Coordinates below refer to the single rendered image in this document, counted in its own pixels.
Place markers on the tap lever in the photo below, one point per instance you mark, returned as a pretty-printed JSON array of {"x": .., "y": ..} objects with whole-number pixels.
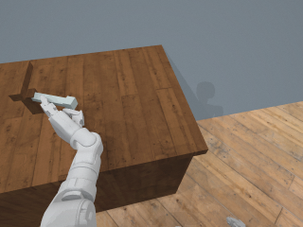
[{"x": 68, "y": 102}]

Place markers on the left robot upper arm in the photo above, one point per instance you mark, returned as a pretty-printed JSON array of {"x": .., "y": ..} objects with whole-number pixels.
[{"x": 74, "y": 213}]

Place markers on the left robot forearm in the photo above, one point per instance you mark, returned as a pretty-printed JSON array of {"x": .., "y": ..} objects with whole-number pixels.
[{"x": 82, "y": 176}]

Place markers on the robot right hand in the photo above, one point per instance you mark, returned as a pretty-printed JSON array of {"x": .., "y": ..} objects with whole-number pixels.
[{"x": 234, "y": 222}]

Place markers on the counter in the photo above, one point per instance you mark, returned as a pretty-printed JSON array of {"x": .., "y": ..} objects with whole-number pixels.
[{"x": 130, "y": 97}]

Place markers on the robot left hand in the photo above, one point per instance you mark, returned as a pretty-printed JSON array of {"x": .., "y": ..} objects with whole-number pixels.
[{"x": 61, "y": 121}]

